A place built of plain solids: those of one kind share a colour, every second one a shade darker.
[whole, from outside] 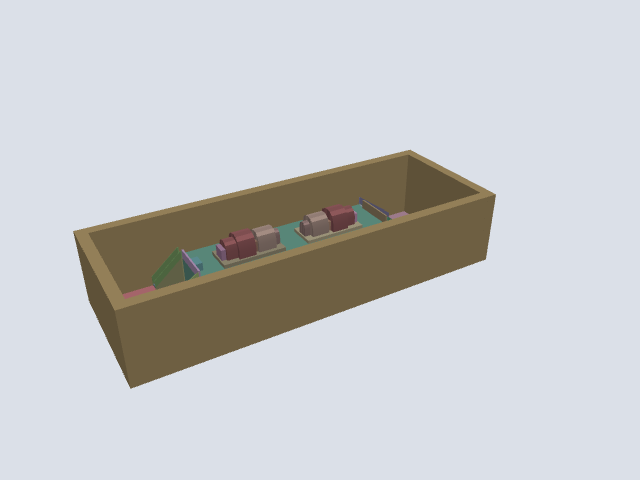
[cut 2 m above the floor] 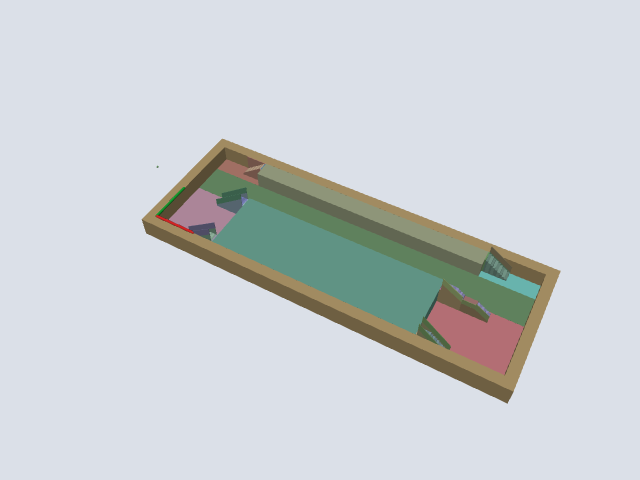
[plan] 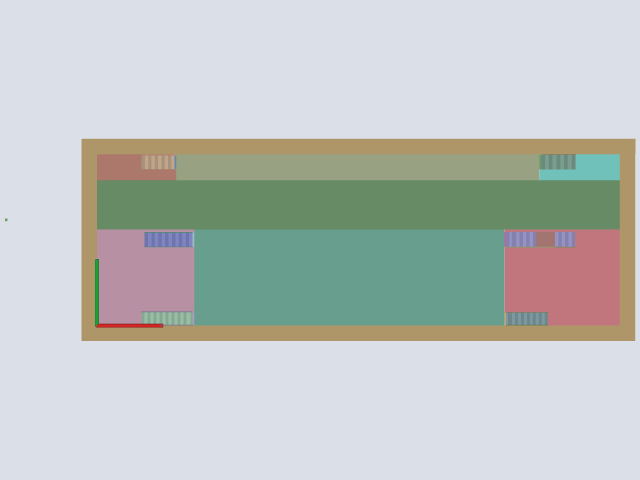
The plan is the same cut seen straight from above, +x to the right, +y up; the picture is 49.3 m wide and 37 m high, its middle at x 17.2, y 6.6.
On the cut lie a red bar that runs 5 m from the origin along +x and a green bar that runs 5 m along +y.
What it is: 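A steam power station's turbine hall; the operating floor is a raised block 2.97 m over the basement floor, with 2 turbine sets in line on it, each on its concrete block, a railed walk round them and control desks at one end; The block stands against one long wall; the basement floor runs round its three other sides; A steel gallery runs along one long wall, 2.05 m up; No door stands open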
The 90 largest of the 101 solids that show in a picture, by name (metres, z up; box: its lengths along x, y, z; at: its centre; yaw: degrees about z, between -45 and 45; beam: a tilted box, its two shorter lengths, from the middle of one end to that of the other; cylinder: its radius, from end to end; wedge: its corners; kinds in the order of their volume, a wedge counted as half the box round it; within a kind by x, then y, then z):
{
 "wall_brick_1": {"box": [1.2, 15.6, 8.6], "at": [-0.59, 6.61, 3.9]},
 "wall_brick_2": {"box": [8.5, 1.2, 8.6], "at": [3.06, 13.81, 3.9]},
 "wall_brick_3": {"box": [9.9, 1.2, 8.6], "at": [3.76, -0.59, 3.9]},
 "wall_brick_4": {"box": [26.3, 1.2, 8.6], "at": [19.46, -0.59, 3.9]},
 "wall_brick_5": {"box": [30.4, 1.2, 8.6], "at": [20.11, 13.81, 3.9]},
 "wall_brick_6": {"box": [11.3, 1.2, 8.6], "at": [35.86, -0.59, 3.9]},
 "wall_brick_7": {"box": [8.6, 1.2, 8.6], "at": [37.21, 13.81, 3.9]},
 "wall_brick_8": {"box": [1.2, 15.6, 8.6], "at": [40.91, 6.61, 3.9]},
 "floor_tile_1": {"box": [23.9, 7.4, 3.37], "at": [19.46, 3.71, 1.28]},
 "floor_gals_metal_1": {"box": [28.0, 2.0, 2.45], "at": [20.11, 12.21, 0.82]},
 "floor_hall1a_concrete_1": {"box": [40.3, 3.8, 0.4], "at": [20.16, 9.31, -0.2]},
 "floor_hall0b_concrete_1": {"box": [8.9, 7.4, 0.4], "at": [35.86, 3.71, -0.2]},
 "set_block_concrete_1": {"box": [7.4, 3.4, 0.45], "at": [14.31, 3.71, 3.15]},
 "set_block_concrete_2": {"box": [7.4, 3.4, 0.5], "at": [24.61, 3.71, 3.17]},
 "floor_hall0a_concrete_1": {"box": [7.5, 7.4, 0.4], "at": [3.76, 3.71, -0.2]},
 "set_metal_1": {"wedge": [[11.28, 4.47, 3.37], [11.28, 4.47, 5.01], [11.28, 4.73, 3.37], [11.28, 4.73, 4.32], [12.54, 4.47, 3.37], [12.54, 4.47, 5.01], [12.54, 4.73, 3.37], [12.54, 4.73, 4.32]]},
 "set_metal_2": {"wedge": [[12.54, 3.11, 3.37], [12.54, 3.11, 5.65], [12.54, 3.71, 3.37], [12.54, 3.71, 5.78], [14.53, 3.11, 3.37], [14.53, 3.11, 5.65], [14.53, 3.71, 3.37], [14.53, 3.71, 5.78]]},
 "set_metal_3": {"wedge": [[12.54, 3.71, 3.37], [12.54, 3.71, 5.78], [12.54, 4.31, 3.37], [12.54, 4.31, 5.65], [14.53, 3.71, 3.37], [14.53, 3.71, 5.78], [14.53, 4.31, 3.37], [14.53, 4.31, 5.65]]},
 "set_metal_4": {"wedge": [[12.54, 4.31, 3.37], [12.54, 4.31, 5.65], [12.54, 4.79, 3.37], [12.54, 4.79, 5.3], [14.53, 4.31, 3.37], [14.53, 4.31, 5.65], [14.53, 4.79, 3.37], [14.53, 4.79, 5.3]]},
 "set_metal_5": {"wedge": [[12.54, 4.79, 3.37], [12.54, 4.79, 5.3], [12.54, 5.17, 3.37], [12.54, 5.17, 4.32], [14.53, 4.79, 3.37], [14.53, 4.79, 5.3], [14.53, 5.17, 3.37], [14.53, 5.17, 4.32]]},
 "set_metal_6": {"wedge": [[24.39, 3.71, 3.42], [24.39, 3.71, 5.88], [24.39, 4.31, 3.42], [24.39, 4.31, 5.75], [26.39, 3.71, 3.42], [26.39, 3.71, 5.88], [26.39, 4.31, 3.42], [26.39, 4.31, 5.75]]},
 "set_metal_7": {"wedge": [[24.39, 4.31, 3.42], [24.39, 4.31, 5.75], [24.39, 4.79, 3.42], [24.39, 4.79, 5.4], [26.39, 4.31, 3.42], [26.39, 4.31, 5.75], [26.39, 4.79, 3.42], [26.39, 4.79, 5.4]]},
 "set_metal_8": {"wedge": [[24.39, 4.79, 3.42], [24.39, 4.79, 5.4], [24.39, 5.17, 3.42], [24.39, 5.17, 4.42], [26.39, 4.79, 3.42], [26.39, 4.79, 5.4], [26.39, 5.17, 3.42], [26.39, 5.17, 4.42]]},
 "set_metal_9": {"wedge": [[26.39, 4.13, 3.42], [26.39, 4.13, 5.35], [26.39, 4.47, 3.42], [26.39, 4.47, 5.11], [27.65, 4.13, 3.42], [27.65, 4.13, 5.35], [27.65, 4.47, 3.42], [27.65, 4.47, 5.11]]},
 "set_metal_10": {"wedge": [[26.39, 4.47, 3.42], [26.39, 4.47, 5.11], [26.39, 4.73, 3.42], [26.39, 4.73, 4.42], [27.65, 4.47, 3.42], [27.65, 4.47, 5.11], [27.65, 4.73, 3.42], [27.65, 4.73, 4.42]]},
 "step_opse_1": {"box": [0.34, 1.13, 2.85], "at": [31.64, 6.65, 1.37]},
 "step_opse_2": {"box": [0.34, 1.13, 2.5], "at": [32.16, 6.64, 1.2]},
 "step_opse_3": {"box": [0.34, 1.13, 2.32], "at": [32.41, 6.64, 1.11]},
 "step_opse_4": {"box": [0.34, 1.13, 2.15], "at": [32.67, 6.64, 1.02]},
 "step_opse_5": {"box": [0.34, 1.13, 1.97], "at": [32.93, 6.64, 0.94]},
 "step_opse_6": {"box": [0.34, 1.13, 1.8], "at": [33.19, 6.64, 0.85]},
 "step_opse_7": {"box": [0.34, 1.13, 1.62], "at": [33.44, 6.64, 0.76]},
 "step_opse_8": {"box": [0.34, 1.13, 1.45], "at": [33.7, 6.64, 0.67]},
 "step_opse_9": {"box": [0.34, 1.13, 1.1], "at": [35.41, 6.65, 0.5]},
 "step_opse_10": {"box": [0.34, 1.13, 0.92], "at": [35.67, 6.64, 0.41]},
 "step_opse_11": {"box": [0.34, 1.13, 0.75], "at": [35.92, 6.64, 0.32]},
 "step_opse_12": {"box": [0.34, 1.13, 0.57], "at": [36.18, 6.64, 0.24]},
 "step_opse_13": {"box": [0.34, 1.13, 0.4], "at": [36.44, 6.64, 0.15]},
 "step_opsw_1": {"box": [0.34, 1.08, 0.45], "at": [4.11, 6.62, 0.17]},
 "step_opsw_2": {"box": [0.34, 1.08, 0.64], "at": [4.38, 6.62, 0.27]},
 "step_opsw_3": {"box": [0.34, 1.08, 0.84], "at": [4.64, 6.62, 0.37]},
 "step_opsw_4": {"box": [0.34, 1.08, 1.04], "at": [4.9, 6.62, 0.47]},
 "step_opsw_5": {"box": [0.34, 1.08, 1.24], "at": [5.17, 6.62, 0.57]},
 "step_opsw_6": {"box": [0.34, 1.08, 1.44], "at": [5.43, 6.62, 0.67]},
 "step_opsw_7": {"box": [0.34, 1.08, 1.63], "at": [5.7, 6.62, 0.77]},
 "step_opsw_8": {"box": [0.34, 1.08, 1.83], "at": [5.96, 6.62, 0.87]},
 "step_opsw_9": {"box": [0.34, 1.08, 2.03], "at": [6.22, 6.62, 0.96]},
 "step_opsw_10": {"box": [0.34, 1.08, 2.23], "at": [6.49, 6.62, 1.06]},
 "step_opsw_11": {"box": [0.34, 1.08, 2.43], "at": [6.75, 6.62, 1.16]},
 "step_opsw_12": {"box": [0.34, 1.08, 2.62], "at": [7.02, 6.62, 1.26]},
 "step_opsw_13": {"box": [0.34, 1.08, 2.82], "at": [7.28, 6.62, 1.36]},
 "set_gen_metal_1": {"wedge": [[14.98, 3.71, 3.37], [14.98, 3.71, 5.54], [14.98, 4.21, 3.37], [14.98, 4.21, 5.44], [17.12, 3.71, 3.37], [17.12, 3.71, 5.54], [17.12, 4.21, 3.37], [17.12, 4.21, 5.44]]},
 "set_gen_metal_2": {"wedge": [[14.98, 4.21, 3.37], [14.98, 4.21, 5.44], [14.98, 4.62, 3.37], [14.98, 4.62, 5.14], [17.12, 4.21, 3.37], [17.12, 4.21, 5.44], [17.12, 4.62, 3.37], [17.12, 4.62, 5.14]]},
 "set_gen_metal_3": {"wedge": [[14.98, 4.62, 3.37], [14.98, 4.62, 5.14], [14.98, 4.94, 3.37], [14.98, 4.94, 4.32], [17.12, 4.62, 3.37], [17.12, 4.62, 5.14], [17.12, 4.94, 3.37], [17.12, 4.94, 4.32]]},
 "set_gen_metal_4": {"wedge": [[21.8, 3.71, 3.42], [21.8, 3.71, 5.64], [21.8, 4.21, 3.42], [21.8, 4.21, 5.54], [23.95, 3.71, 3.42], [23.95, 3.71, 5.64], [23.95, 4.21, 3.42], [23.95, 4.21, 5.54]]},
 "set_gen_metal_5": {"wedge": [[21.8, 4.21, 3.42], [21.8, 4.21, 5.54], [21.8, 4.62, 3.42], [21.8, 4.62, 5.24], [23.95, 4.21, 3.42], [23.95, 4.21, 5.54], [23.95, 4.62, 3.42], [23.95, 4.62, 5.24]]},
 "set_gen_metal_6": {"wedge": [[21.8, 4.62, 3.42], [21.8, 4.62, 5.24], [21.8, 4.94, 3.42], [21.8, 4.94, 4.42], [23.95, 4.62, 3.42], [23.95, 4.62, 5.24], [23.95, 4.94, 3.42], [23.95, 4.94, 4.42]]},
 "floor_hall2b_concrete_1": {"box": [6.2, 2.0, 0.4], "at": [37.21, 12.21, -0.2]},
 "floor_hall2a_concrete_1": {"box": [6.1, 2.0, 0.4], "at": [3.06, 12.21, -0.2]},
 "step_galse_1": {"box": [0.37, 1.13, 1.9], "at": [34.36, 12.6, 0.9]},
 "step_galse_2": {"box": [0.37, 1.14, 1.69], "at": [34.65, 12.6, 0.8]},
 "step_galse_3": {"box": [0.37, 1.14, 1.49], "at": [34.94, 12.6, 0.69]},
 "step_galse_4": {"box": [0.37, 1.14, 1.28], "at": [35.24, 12.6, 0.59]},
 "step_galse_5": {"box": [0.37, 1.14, 1.07], "at": [35.53, 12.6, 0.49]},
 "step_galse_6": {"box": [0.37, 1.14, 0.87], "at": [35.83, 12.6, 0.39]},
 "step_galse_7": {"box": [0.37, 1.14, 0.67], "at": [36.12, 12.6, 0.28]},
 "step_galse_8": {"box": [0.37, 1.14, 0.46], "at": [36.41, 12.6, 0.18]},
 "step_opnw_1": {"box": [0.31, 0.98, 2.03], "at": [6.14, 0.55, 0.96]},
 "step_opnw_2": {"box": [0.31, 0.98, 2.36], "at": [6.6, 0.55, 1.13]},
 "step_opnw_3": {"box": [0.31, 0.98, 2.69], "at": [7.06, 0.55, 1.29]},
 "floor_opse_l1a_1": {"box": [1.48, 1.13, 1.27], "at": [34.58, 6.64, 0.59]},
 "step_galsw_1": {"box": [0.31, 1.07, 0.61], "at": [4.11, 12.58, 0.25]},
 "step_galsw_2": {"box": [0.31, 1.07, 1.35], "at": [5.13, 12.58, 0.63]},
 "step_galsw_3": {"box": [0.31, 1.07, 1.91], "at": [5.89, 12.58, 0.91]},
 "desk_con_metal_1": {"box": [0.82, 1.5, 0.97], "at": [30.75, 3.71, 3.4]},
 "rail_ope_1": {"box": [0.2, 5.0, 1.1], "at": [31.31, 3.53, 3.52]},
 "rail_opw_1": {"box": [0.2, 4.95, 1.1], "at": [7.61, 3.56, 3.52]},
 "set_stand_metal_1": {"box": [0.52, 1.5, 1.25], "at": [27.9, 3.71, 4.04]},
 "wall_galsw_1": {"box": [2.58, 0.1, 3.2], "at": [4.7, 13.16, 1.55]},
 "rail_opnw_1": {"wedge": [[3.41, 0.01, 0.23], [3.41, 0.01, 1.12], [3.41, 0.06, 0.23], [3.41, 0.06, 1.12], [7.39, 0.01, 3.07], [7.39, 0.01, 3.96], [7.39, 0.06, 3.07], [7.39, 0.06, 3.96]]},
 "rail_opnw_2": {"wedge": [[3.41, 1.04, 0.23], [3.41, 1.04, 1.12], [3.41, 1.09, 0.23], [3.41, 1.09, 1.12], [7.39, 1.04, 3.07], [7.39, 1.04, 3.96], [7.39, 1.09, 3.07], [7.39, 1.09, 3.96]]},
 "step_opne_1": {"box": [0.31, 0.93, 2.62], "at": [31.85, 0.52, 1.26]},
 "rail_opsw_1": {"wedge": [[3.65, 6.04, 0.23], [3.65, 6.04, 1.08], [3.65, 6.09, 0.23], [3.65, 6.09, 1.08], [7.39, 6.04, 3.04], [7.39, 6.04, 3.88], [7.39, 6.09, 3.04], [7.39, 6.09, 3.88]]},
 "rail_opsw_2": {"wedge": [[3.65, 7.16, 0.23], [3.65, 7.16, 1.08], [3.65, 7.21, 0.23], [3.65, 7.21, 1.08], [7.39, 7.16, 3.04], [7.39, 7.16, 3.88], [7.39, 7.21, 3.04], [7.39, 7.21, 3.88]]},
 "rail_opne_1": {"wedge": [[31.53, 0.01, 3.04], [31.53, 0.01, 3.93], [31.53, 0.06, 3.04], [31.53, 0.06, 3.93], [34.79, 0.01, 0.23], [34.79, 0.01, 1.12], [34.79, 0.06, 0.23], [34.79, 0.06, 1.12]]},
 "rail_opne_2": {"wedge": [[31.53, 0.98, 3.04], [31.53, 0.98, 3.93], [31.53, 1.03, 3.04], [31.53, 1.03, 3.93], [34.79, 0.98, 0.23], [34.79, 0.98, 1.12], [34.79, 1.03, 0.23], [34.79, 1.03, 1.12]]},
 "wall_opsw_1": {"wedge": [[3.65, 6.04, -0.05], [3.65, 6.04, 0.23], [3.65, 6.09, -0.05], [3.65, 6.09, 0.23], [7.39, 6.04, -0.05], [7.39, 6.04, 3.04], [7.39, 6.09, -0.05], [7.39, 6.09, 3.04]]},
 "wall_opne_1": {"wedge": [[31.53, 0.98, -0.05], [31.53, 0.98, 3.04], [31.53, 1.03, -0.05], [31.53, 1.03, 3.04], [34.79, 0.98, -0.05], [34.79, 0.98, 0.23], [34.79, 1.03, -0.05], [34.79, 1.03, 0.23]]},
 "rail_galse_1": {"wedge": [[34.23, 13.16, 2.15], [34.23, 13.16, 3.02], [34.23, 13.21, 2.15], [34.23, 13.21, 3.02], [36.92, 13.16, 0.28], [36.92, 13.16, 1.14], [36.92, 13.21, 0.28], [36.92, 13.21, 1.14]]},
 "wall_opse_1": {"wedge": [[31.53, 6.03, -0.05], [31.53, 6.03, 3.08], [31.53, 6.08, -0.05], [31.53, 6.08, 3.08], [33.87, 6.03, -0.05], [33.87, 6.03, 1.49], [33.87, 6.08, -0.05], [33.87, 6.08, 1.49]]}
}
